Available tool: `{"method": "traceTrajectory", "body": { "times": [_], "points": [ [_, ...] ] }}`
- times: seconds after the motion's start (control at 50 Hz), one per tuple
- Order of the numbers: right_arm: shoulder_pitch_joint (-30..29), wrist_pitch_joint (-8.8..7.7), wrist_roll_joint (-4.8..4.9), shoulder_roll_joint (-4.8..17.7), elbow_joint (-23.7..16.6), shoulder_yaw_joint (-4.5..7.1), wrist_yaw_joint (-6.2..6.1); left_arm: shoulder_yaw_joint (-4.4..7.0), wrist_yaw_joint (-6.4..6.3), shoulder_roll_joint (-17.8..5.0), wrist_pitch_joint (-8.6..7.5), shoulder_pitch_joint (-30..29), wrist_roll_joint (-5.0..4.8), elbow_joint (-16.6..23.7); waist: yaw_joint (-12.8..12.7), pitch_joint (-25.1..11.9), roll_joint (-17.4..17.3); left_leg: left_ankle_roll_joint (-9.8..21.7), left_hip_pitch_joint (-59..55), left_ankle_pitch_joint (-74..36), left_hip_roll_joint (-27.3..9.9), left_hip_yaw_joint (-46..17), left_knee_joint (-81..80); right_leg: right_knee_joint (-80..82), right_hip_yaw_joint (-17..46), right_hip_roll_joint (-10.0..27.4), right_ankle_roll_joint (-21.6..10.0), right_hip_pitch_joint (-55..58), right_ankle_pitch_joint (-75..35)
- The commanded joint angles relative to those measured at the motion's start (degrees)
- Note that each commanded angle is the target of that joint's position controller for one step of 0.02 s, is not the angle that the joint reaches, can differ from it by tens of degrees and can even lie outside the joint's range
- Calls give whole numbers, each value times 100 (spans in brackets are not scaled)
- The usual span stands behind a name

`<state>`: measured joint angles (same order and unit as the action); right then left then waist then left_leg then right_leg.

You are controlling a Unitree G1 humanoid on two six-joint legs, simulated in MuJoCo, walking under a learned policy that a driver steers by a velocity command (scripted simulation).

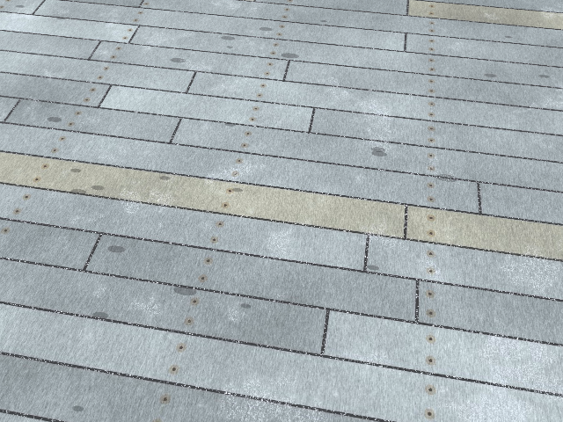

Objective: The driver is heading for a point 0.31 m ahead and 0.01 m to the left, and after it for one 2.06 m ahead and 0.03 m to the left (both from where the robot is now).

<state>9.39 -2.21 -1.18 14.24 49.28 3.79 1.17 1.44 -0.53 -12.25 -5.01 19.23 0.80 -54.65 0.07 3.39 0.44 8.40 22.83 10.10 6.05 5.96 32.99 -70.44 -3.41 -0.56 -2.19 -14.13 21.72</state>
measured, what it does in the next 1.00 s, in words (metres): walks ahead: right foot, then left foot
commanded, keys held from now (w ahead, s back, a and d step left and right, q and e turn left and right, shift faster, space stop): w+q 0.32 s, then w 0.04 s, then w+e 0.64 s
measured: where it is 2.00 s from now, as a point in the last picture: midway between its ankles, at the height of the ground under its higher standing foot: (308, 236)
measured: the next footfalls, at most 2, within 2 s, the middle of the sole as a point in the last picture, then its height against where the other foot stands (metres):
right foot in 0.46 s outside the picture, level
left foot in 0.96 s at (240, 341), level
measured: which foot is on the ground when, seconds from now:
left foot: down 0.00-0.44, up 0.46-0.94, down 0.96-1.00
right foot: up 0.00-0.44, down 0.46-0.98, up 1.00-1.00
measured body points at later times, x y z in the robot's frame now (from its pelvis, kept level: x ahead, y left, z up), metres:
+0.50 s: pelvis +0.28 -0.03 +0.00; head +0.31 -0.03 +0.45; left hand +0.42 +0.25 -0.09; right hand +0.33 -0.31 -0.13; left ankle +0.08 +0.04 -0.67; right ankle +0.39 -0.10 -0.72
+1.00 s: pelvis +0.52 +0.03 +0.01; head +0.55 +0.04 +0.46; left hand +0.48 +0.31 -0.13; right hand +0.76 -0.19 -0.06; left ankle +0.61 +0.13 -0.72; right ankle +0.40 -0.09 -0.70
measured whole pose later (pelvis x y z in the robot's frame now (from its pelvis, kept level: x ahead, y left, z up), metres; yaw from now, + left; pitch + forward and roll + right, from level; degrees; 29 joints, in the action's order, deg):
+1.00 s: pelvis +0.52 +0.03 +0.01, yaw -1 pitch +2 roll -1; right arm 1.9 -4.7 -2.5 14.2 39.1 -0.1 -0.1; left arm 4.3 0.5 -15.8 -2.6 26.1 -0.2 -50.3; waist -4.9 1.1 0.5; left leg 1.6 24.5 5.7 0.8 0.2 30.4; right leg -37.8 10.4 -6.3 -3.5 -7.4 25.3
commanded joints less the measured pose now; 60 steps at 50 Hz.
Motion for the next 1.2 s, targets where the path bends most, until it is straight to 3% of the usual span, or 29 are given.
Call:
{"method": "traceTrajectory", "body": {
  "times": [0.02, 0.06, 0.1, 0.12, 0.16, 0.22, 0.34, 0.4, 0.44, 0.46, 0.48, 0.5, 0.52, 0.54, 0.6, 0.66, 0.68, 0.74, 0.86, 0.9, 0.94, 0.96, 0.98, 1.0, 1.02, 1.04, 1.06, 1.1, 1.2],
  "points": [
    [793, 31, 88, 671, 28, 188, -82, 152, 56, -739, -172, -434, 37, 776, 88, -294, 423, 1092, -1912, -640, -1950, -2938, -1989, -468, 669, 515, 30, -2425, -401],
    [682, -63, 123, 617, 16, 138, -92, 108, 62, -590, 82, -175, 195, 796, -197, -235, 113, 1002, -1171, -1383, -1605, -2410, -2076, 92, 632, 628, 235, -1828, -336],
    [679, -152, 142, 710, 1, 158, -79, 102, 97, -534, 252, -263, 237, 828, -239, -267, 92, 757, -1010, -1397, -1136, -1961, -2132, 435, 444, 629, 334, -1836, -653],
    [843, -170, 126, 928, -7, 195, -81, 82, 116, -501, 273, -366, 210, 980, -219, -245, -231, 876, -877, -1652, -1284, -2056, -2182, 821, 419, 652, 418, -1873, -770],
    [1136, -165, 140, 887, 37, 200, -73, 87, 108, -578, 282, -1040, 200, 1217, -2, -29, -210, 781, -973, -1623, -1204, -2083, -2249, 1479, 365, 699, 553, -2194, -1194],
    [1445, -119, 143, 914, 5, 219, -81, 88, 137, -606, 297, -1545, 164, 1359, 282, -197, -231, 476, -1642, -1447, -1060, -2142, -2145, 2175, 378, 558, 584, -2507, -1883],
    [1834, -86, 28, 1010, -59, 237, -161, 7, 195, -644, 167, -2437, 92, 1810, 573, -159, -489, 462, -2396, -2333, -1270, -2503, -1561, 3415, 384, 261, 451, -2422, -1895],
    [1560, -163, 21, 1016, -114, 207, -187, 38, 169, -787, 77, -1749, 96, 1659, 208, -237, -664, 179, -2225, -3185, -1480, -2457, -1217, 3984, 318, 135, 92, -1172, -1574],
    [1461, -210, 14, 1032, -85, 188, -154, 182, 72, -1050, -4, -488, 119, 1214, -352, -832, -340, -49, -2158, -3767, -1048, -1941, 211, 4460, 173, -55, -199, 392, -1478],
    [1574, -241, 39, 723, -217, 85, -137, 273, -3, -1413, -47, 421, 233, 1148, -665, -1584, 168, -170, -1387, -2453, -793, -1670, 1809, 4521, 1461, 1056, -542, 1698, -680],
    [2462, -233, 213, 310, -232, 20, -95, 455, 7, -2050, 27, 676, 266, 1009, -273, -2080, 1702, -467, 452, 1539, 333, -1062, 3657, 5170, 4369, 2408, -1450, 2978, -476],
    [2235, -210, -16, 758, -151, 49, -130, 400, 88, -1578, 117, 327, 39, 1002, -185, -1557, 969, -375, 1236, 1824, 8, -1309, 4148, 5547, 5059, 2277, -1516, 2572, 253],
    [1570, -211, -79, 819, -274, 56, -95, 310, 129, -1141, 136, -228, -27, 1122, -95, -717, 355, -391, 1392, 1214, -376, -1208, 4050, 5558, 4000, 1968, -1382, 1817, 162],
    [1099, -239, -102, 766, -402, 17, -61, 252, 162, -919, 118, -419, 1, 1118, -103, -453, 65, -429, 1295, 868, -570, -1118, 3717, 5611, 3292, 1631, -1246, 1317, -621],
    [1008, -131, -196, 595, -522, -56, 9, 220, 150, -860, 41, -158, -35, 857, 110, -398, 463, -655, 853, 747, -810, -922, 3014, 5695, 2381, 1056, -1094, 829, -2423],
    [709, -45, -196, 510, -594, -112, 35, 249, 127, -860, 26, 83, -102, 713, 107, -414, 296, -846, 934, 570, -843, -722, 2636, 5899, 2005, 756, -1073, 678, -2475],
    [599, -34, -168, 451, -721, -152, 41, 308, 115, -1110, 38, 189, -93, 710, 121, -370, 589, -920, 1005, 545, -891, -705, 2275, 5962, 2118, 926, -1243, 552, -2448],
    [-341, -45, -135, 432, -976, -223, 23, 337, 112, -1010, 91, 444, -85, 626, -148, -73, 376, -1086, 1155, -46, -947, -628, 1330, 6132, 2055, 773, -1174, 440, -1991],
    [-1183, -132, -24, 453, -1327, -274, 15, 428, 85, -1169, 130, 849, -22, 611, -423, -210, 413, -1063, 803, -495, -691, -672, 279, 5546, 2283, 833, -992, 851, -2788],
    [-979, -178, -10, 558, -1323, -240, -13, 464, 57, -1237, 153, 667, 0, 696, -251, -246, 431, -969, 244, -236, -611, -741, -85, 5263, 2447, 860, -835, 753, -2848],
    [-152, -248, -19, 695, -1081, -163, -90, 496, 59, -1313, 158, 376, -20, 792, 177, -475, 308, -817, -1074, -134, -460, -677, -682, 4569, 2466, 638, -620, 362, -2941],
    [470, -326, -101, 980, -945, -64, -172, 455, 97, -1145, 117, 375, -69, 834, 431, -897, -96, -629, -2100, 83, -925, -1115, -919, 3541, 2175, 252, -465, -21, -2646],
    [1266, -331, -235, 1476, -943, 55, -271, 335, 111, -673, 81, 444, -205, 1055, 698, -1730, -968, -279, -3435, 1461, -2399, -2693, -1271, 1916, 1431, -243, -264, -937, -1103],
    [1174, -214, -184, 1707, -914, 132, -267, 327, 93, -693, 127, 795, -168, 1216, 358, -1754, -1864, 186, -3574, 2220, -3186, -4802, -1947, 912, 889, -713, -242, -2187, 1082],
    [820, -154, -139, 1236, -981, 64, -241, 362, 67, -948, 231, 848, -2, 1011, 140, -1072, -1037, 281, -2905, 2623, -3104, -4552, -1914, 319, 940, -157, -279, -2472, 733],
    [552, -166, -87, 761, -1036, -43, -209, 362, 133, -921, 268, 490, 61, 969, 140, -541, -397, 194, -2317, 2220, -2757, -3722, -1978, 299, 923, 20, -248, -2424, 247],
    [447, -192, -91, 613, -1010, -87, -197, 341, 183, -771, 287, 292, 61, 1005, 82, -310, -376, 104, -1970, 1264, -2489, -2936, -2098, 488, 867, 169, -169, -2310, -34],
    [489, -277, -60, 599, -888, -91, -201, 346, 284, -775, 404, 151, 156, 1054, -6, -224, -742, -11, -1598, 304, -2135, -2048, -2287, 608, 733, 319, -57, -2112, -303],
    [900, -406, 29, 666, -631, -26, -149, 306, 421, -682, 505, -566, 138, 1359, -3, -222, -524, 36, -1878, -1125, -2097, -1016, -2429, 760, 680, 408, 68, -2670, -1103]
  ]
}}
